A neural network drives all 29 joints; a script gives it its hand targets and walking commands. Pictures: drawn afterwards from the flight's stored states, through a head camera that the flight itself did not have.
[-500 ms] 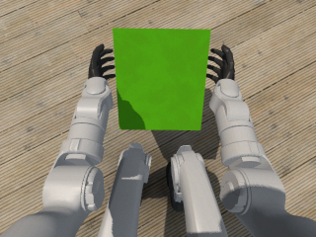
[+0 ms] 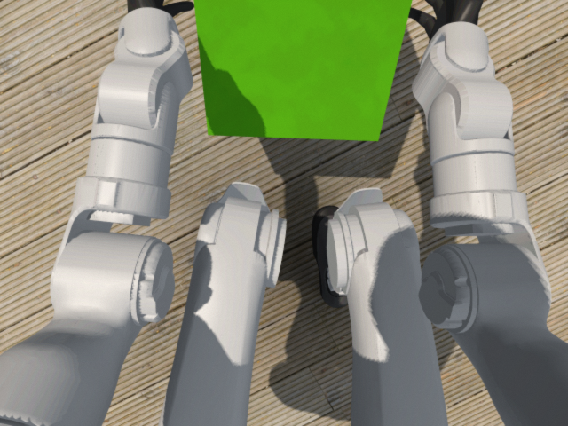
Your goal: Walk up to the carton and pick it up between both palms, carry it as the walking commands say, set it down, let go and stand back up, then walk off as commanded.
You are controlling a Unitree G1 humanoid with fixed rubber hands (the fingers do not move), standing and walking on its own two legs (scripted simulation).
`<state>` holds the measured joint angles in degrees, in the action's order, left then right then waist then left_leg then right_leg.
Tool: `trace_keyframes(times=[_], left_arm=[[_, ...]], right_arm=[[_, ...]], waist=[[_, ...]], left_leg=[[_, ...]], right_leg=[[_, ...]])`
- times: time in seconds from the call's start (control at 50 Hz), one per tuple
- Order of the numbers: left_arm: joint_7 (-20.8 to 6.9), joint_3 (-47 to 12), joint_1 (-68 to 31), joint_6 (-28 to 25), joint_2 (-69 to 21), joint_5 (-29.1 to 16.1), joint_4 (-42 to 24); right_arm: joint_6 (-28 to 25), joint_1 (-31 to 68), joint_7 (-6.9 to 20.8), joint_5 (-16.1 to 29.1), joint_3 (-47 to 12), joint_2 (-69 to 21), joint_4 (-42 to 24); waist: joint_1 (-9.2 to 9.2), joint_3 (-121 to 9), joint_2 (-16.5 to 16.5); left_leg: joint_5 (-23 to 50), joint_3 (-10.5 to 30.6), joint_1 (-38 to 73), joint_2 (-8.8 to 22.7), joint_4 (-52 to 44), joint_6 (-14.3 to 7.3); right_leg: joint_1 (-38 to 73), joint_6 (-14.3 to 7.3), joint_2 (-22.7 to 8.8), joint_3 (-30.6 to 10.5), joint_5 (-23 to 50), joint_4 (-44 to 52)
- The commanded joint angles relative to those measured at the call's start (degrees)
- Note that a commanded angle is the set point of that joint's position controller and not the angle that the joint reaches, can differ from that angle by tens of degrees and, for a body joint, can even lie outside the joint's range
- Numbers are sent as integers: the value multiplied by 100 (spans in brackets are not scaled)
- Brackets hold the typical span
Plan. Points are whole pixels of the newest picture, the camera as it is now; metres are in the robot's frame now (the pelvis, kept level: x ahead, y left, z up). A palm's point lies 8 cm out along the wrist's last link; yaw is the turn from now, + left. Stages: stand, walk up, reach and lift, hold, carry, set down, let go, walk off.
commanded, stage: set down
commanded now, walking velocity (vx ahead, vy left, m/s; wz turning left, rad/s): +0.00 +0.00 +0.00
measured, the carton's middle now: (297, 14) +0.56 +0.02 -0.23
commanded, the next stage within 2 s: none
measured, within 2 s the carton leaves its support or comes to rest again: rests again in 1.44 s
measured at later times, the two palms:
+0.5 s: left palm out of the picture +0.57 +0.17 -0.18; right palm (438, 0) +0.57 -0.14 -0.17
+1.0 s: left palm out of the picture +0.59 +0.18 -0.20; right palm out of the picture +0.60 -0.14 -0.20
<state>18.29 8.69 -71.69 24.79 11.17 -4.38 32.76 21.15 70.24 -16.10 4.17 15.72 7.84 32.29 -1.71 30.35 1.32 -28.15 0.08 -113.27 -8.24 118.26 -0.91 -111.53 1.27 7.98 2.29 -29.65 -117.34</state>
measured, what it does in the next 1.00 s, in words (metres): lowers itself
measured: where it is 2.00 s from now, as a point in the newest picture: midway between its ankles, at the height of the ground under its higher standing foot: (286, 271)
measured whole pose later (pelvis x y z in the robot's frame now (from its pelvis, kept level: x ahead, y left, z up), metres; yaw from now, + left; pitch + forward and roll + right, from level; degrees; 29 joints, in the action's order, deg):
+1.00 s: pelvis +0.06 -0.01 -0.06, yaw +0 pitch +36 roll +0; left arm 4.5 17.1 -77.7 7.8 15.1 -3.8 56.3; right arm 8.4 77.6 -5.1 1.0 18.8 10.1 53.7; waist -0.8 16.7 1.2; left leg -36.8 -3.6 -129.0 -4.9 129.5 -2.1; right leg -129.0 -1.8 6.4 3.0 -37.2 -129.9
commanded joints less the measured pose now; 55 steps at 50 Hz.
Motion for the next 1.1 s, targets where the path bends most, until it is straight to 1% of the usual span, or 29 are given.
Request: trace_keyframes(times=[0.0, 0.04, 0.08, 0.1, 0.14, 0.18, 0.2, 0.22, 0.28, 0.3, 0.36, 0.38, 0.4, 0.42, 0.46, 0.48, 0.52, 0.64, 0.66, 0.68, 0.74, 0.76, 0.78, 0.82, 0.86, 0.92, 1.02, 1.06, 1.08], left_arm=[[-1998, -2638, -5179, -694, -5240, -891, -959], [-2097, -2365, -5142, -804, -5370, -734, -42], [-2311, -1783, -4800, -922, -5175, -436, 649], [-2412, -1652, -4764, -991, -5056, -351, 667], [-2508, -1662, -4402, -1148, -5272, -431, 789], [-2568, -1780, -4133, -1242, -5494, -472, 720], [-2607, -1631, -4207, -1276, -5521, -484, 764], [-2618, -1783, -4250, -1286, -5538, -608, 637], [-2572, -2217, -4601, -1278, -5462, -869, 8], [-2542, -2134, -4451, -1187, -5443, -777, 424], [-2279, -2522, -5229, -1240, -4843, -991, -966], [-2253, -2404, -4738, -1159, -4473, -801, -268], [-2286, -2568, -4709, -1066, -4718, -864, 36], [-2345, -2306, -4608, -1026, -4799, -645, 559], [-2487, -1902, -4140, -982, -5041, -410, 1247], [-2570, -1874, -4065, -1020, -5158, -498, 1308], [-2705, -1623, -3797, -1023, -5410, -357, 1731], [-2860, -1045, -4171, -1257, -4646, -250, 1885], [-2896, -973, -3808, -1232, -4732, -161, 2326], [-2889, -834, -3653, -1262, -4529, -38, 2462], [-2967, -970, -3662, -1354, -4660, -196, 2092], [-2958, -1024, -3653, -1385, -4662, -201, 1982], [-2949, -1103, -3511, -1383, -4713, -218, 2025], [-2945, -891, -2848, -1353, -4884, -70, 2444], [-2982, -1086, -2904, -1417, -5083, -293, 2291], [-2973, -1066, -2702, -1444, -4861, -154, 2271], [-2946, -1250, -2494, -1437, -4820, -196, 2254], [-2946, -1055, -2445, -1402, -4726, 8, 2427], [-2925, -1141, -2464, -1381, -4735, -33, 2453]], right_arm=[[-449, 5248, 1919, 760, -2882, -4642, -581], [-502, 4771, 2103, 429, -2184, -4811, 822], [-462, 4308, 2294, 66, -1677, -4961, 1840], [-474, 4135, 2375, 105, -1653, -5318, 1823], [-640, 4058, 2371, -8, -1622, -5279, 1552], [-781, 4170, 2338, 211, -1896, -5508, 992], [-734, 3872, 2339, -38, -1840, -5478, 1284], [-816, 4233, 2316, 228, -2182, -5543, 695], [-858, 4796, 2213, 427, -2685, -5260, -374], [-847, 4961, 2195, 451, -2767, -5083, -209], [-794, 5125, 1988, 809, -3313, -4864, -1080], [-725, 4817, 2031, 795, -3246, -4893, -283], [-724, 4655, 2077, 718, -2955, -4649, 8], [-632, 4368, 2180, 628, -2753, -5000, 808], [-665, 4508, 2333, 493, -2627, -4915, 980], [-695, 4473, 2376, 452, -2495, -4943, 1036], [-751, 4315, 2461, 298, -2227, -4863, 1430], [-772, 4242, 2557, -73, -1883, -4631, 1919], [-769, 3908, 2552, -201, -1757, -4628, 2305], [-742, 3729, 2557, -319, -1596, -4719, 2473], [-878, 3450, 2518, -210, -1655, -4603, 2320], [-854, 3341, 2508, -189, -1596, -4654, 2547], [-889, 3349, 2513, -166, -1573, -4555, 2511], [-958, 3207, 2487, -101, -1778, -4812, 2334], [-1068, 3106, 2429, -54, -1806, -4644, 2092], [-1026, 2866, 2456, -37, -1936, -4839, 2286], [-1007, 2631, 2422, -126, -1963, -4684, 2231], [-963, 2567, 2450, -177, -1962, -4652, 2515], [-1008, 2593, 2448, -121, -1964, -4434, 2387]], waist=[[80, -12321, -605], [335, -11036, -637], [186, -9585, -388], [-1, -9695, -234], [157, -10443, -244], [-51, -11183, -271], [246, -10881, -141], [-61, -11399, -150], [7, -12504, -94], [44, -12646, -154], [-63, -13982, 83], [-198, -13304, -29], [84, -12627, -372], [-176, -11390, -510], [-306, -9702, -372], [-93, -9465, -299], [-45, -8869, -276], [-142, -7623, 228], [-1, -7070, 164], [-64, -6679, 284], [37, -6858, 244], [-77, -6704, -65], [112, -7022, -205], [-181, -7136, -81], [71, -7244, -28], [-33, -6980, 181], [83, -7051, 48], [-119, -6660, 56], [-19, -6597, -96]], left_leg=[[379, 425, 4928, 136, -1417, 59], [-78, 629, 4458, 185, -1517, 24], [-479, 470, 3367, 153, -1552, -51], [-96, 249, 3127, 177, -1405, -83], [923, 96, 3203, 145, -1066, -31], [1684, -41, 3210, 123, -883, 21], [1527, -42, 2994, 92, -797, 34], [1783, -105, 3145, 66, -766, 29], [2376, -93, 3534, -3, -542, 52], [2145, -90, 3724, 2, -447, 63], [2917, -124, 4400, 14, -239, 106], [2607, -79, 4373, 79, -300, 83], [2289, -20, 4360, 127, -345, 136], [1688, -47, 3825, 151, -475, 105], [1106, 75, 2962, 191, -538, 1], [999, 113, 2758, 165, -492, -38], [924, 112, 2312, 165, -427, -14], [855, 71, 1477, 210, -170, -63], [613, 45, 1120, 207, -203, -43], [489, 78, 1024, 201, -279, -101], [1042, 70, 854, 185, -42, -13], [1105, -34, 793, 188, -61, 17], [1389, 3, 1050, 190, -3, 48], [1684, -55, 1246, 102, 13, -10], [2005, 33, 1243, 85, 136, 28], [2052, 46, 887, 141, 139, 14], [2124, 167, 999, 121, 125, -12], [1839, 34, 904, 140, 58, 18], [1666, 56, 771, 163, 63, 33]], right_leg=[[2637, -331, -77, -96, 343, 924], [1723, -352, -105, -59, 36, 966], [1238, -324, -62, -88, -342, 985], [1501, -307, -87, -146, -63, 1016], [2073, -253, -54, -162, 701, 867], [2456, -194, -1, -199, 1547, 725], [2339, -156, -22, -182, 1459, 754], [2663, -147, -5, -204, 1663, 660], [3243, -159, -36, -187, 2273, 369], [3241, -174, -58, -143, 1959, 354], [4125, -117, -51, -194, 2813, 112], [3512, -61, -46, -75, 2324, 112], [2870, -156, -36, -20, 1925, 223], [2253, -201, -78, -94, 1341, 291], [1531, -227, -99, -163, 775, 291], [1447, -249, -80, -105, 775, 217], [1191, -307, -81, -88, 717, 148], [634, -243, -122, -176, 534, -33], [578, -275, -143, -189, 462, 40], [317, -252, -155, -202, 256, 109], [474, -280, -111, -337, 898, -8], [513, -303, -118, -401, 1004, 21], [573, -287, -90, -309, 1229, -91], [805, -289, -77, -332, 1450, -64], [723, -327, -60, -313, 1745, -143], [704, -284, -25, -265, 1951, -248], [785, -295, -39, -294, 1878, -389], [567, -285, -53, -329, 1591, -248], [579, -324, -65, -351, 1553, -226]])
